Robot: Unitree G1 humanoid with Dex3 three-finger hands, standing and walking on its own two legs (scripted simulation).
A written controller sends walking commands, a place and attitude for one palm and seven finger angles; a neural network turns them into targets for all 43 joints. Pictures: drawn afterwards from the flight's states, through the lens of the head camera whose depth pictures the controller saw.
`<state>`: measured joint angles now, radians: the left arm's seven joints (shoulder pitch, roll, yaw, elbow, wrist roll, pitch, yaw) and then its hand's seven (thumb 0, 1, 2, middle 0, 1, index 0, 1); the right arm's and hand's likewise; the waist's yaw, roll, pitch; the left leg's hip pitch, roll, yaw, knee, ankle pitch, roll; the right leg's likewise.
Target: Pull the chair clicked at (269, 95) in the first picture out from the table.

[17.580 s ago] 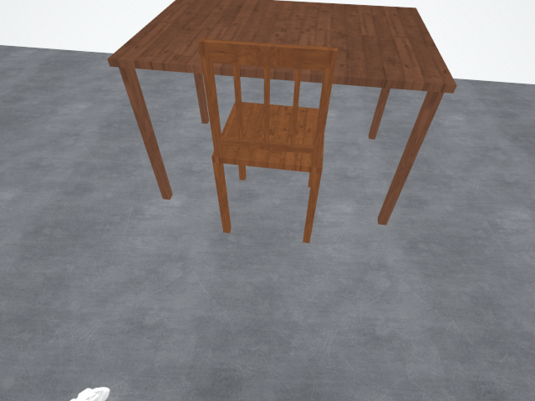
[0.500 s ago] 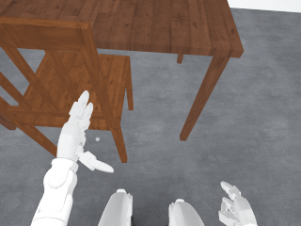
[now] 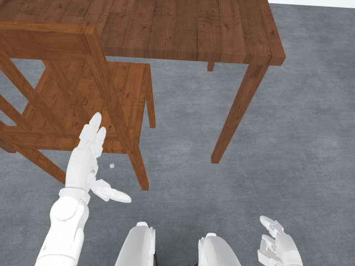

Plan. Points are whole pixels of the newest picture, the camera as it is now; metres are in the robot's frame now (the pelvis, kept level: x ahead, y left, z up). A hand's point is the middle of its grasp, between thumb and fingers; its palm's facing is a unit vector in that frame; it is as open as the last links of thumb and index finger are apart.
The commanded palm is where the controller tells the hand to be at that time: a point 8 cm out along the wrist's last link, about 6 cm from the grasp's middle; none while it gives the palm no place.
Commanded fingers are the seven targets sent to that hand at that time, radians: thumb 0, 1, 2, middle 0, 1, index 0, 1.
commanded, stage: aim the fingers beside a spindle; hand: left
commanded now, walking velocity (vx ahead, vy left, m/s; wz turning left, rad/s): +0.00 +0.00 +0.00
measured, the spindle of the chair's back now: (36, 101) +0.47 +0.35 +0.04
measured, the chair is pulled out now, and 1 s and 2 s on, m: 0.00 0.00 0.00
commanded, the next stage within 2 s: push the fingers through the gap in 1.82 s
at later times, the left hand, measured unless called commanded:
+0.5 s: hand (108, 162) +0.32 +0.15 +0.04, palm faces -0.06 -1.00 -0.06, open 16.9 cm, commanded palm +0.30 +0.21 +0.03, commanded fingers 0.00 -0.50 0.30 -0.06 -0.08 -0.06 -0.08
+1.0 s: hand (117, 170) +0.32 +0.14 +0.01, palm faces -0.10 -1.00 +0.00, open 16.9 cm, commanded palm +0.30 +0.21 +0.04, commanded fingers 0.00 -0.50 0.30 -0.06 -0.08 -0.06 -0.08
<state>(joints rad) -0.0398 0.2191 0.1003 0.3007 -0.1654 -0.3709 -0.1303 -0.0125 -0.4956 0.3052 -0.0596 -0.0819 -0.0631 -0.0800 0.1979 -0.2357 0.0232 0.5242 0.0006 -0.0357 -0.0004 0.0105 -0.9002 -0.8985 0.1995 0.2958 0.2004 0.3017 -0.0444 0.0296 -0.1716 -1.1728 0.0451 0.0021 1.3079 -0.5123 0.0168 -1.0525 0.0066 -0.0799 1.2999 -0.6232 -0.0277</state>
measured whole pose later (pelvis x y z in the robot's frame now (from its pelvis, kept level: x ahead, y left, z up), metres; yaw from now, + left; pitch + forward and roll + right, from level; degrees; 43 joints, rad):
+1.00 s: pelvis +0.00 +0.00 +0.00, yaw +0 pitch +22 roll -3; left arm -0.03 0.21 0.07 0.30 -0.18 -0.37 -0.16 -0.01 -0.50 0.31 -0.06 -0.08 -0.06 -0.08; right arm 0.19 -0.24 0.02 0.53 0.01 -0.06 -0.01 0.01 -0.90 -0.90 0.20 0.30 0.20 0.30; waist -0.05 0.03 -0.17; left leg -1.19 0.04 0.00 1.32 -0.51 0.02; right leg -1.06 0.01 -0.08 1.30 -0.62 -0.02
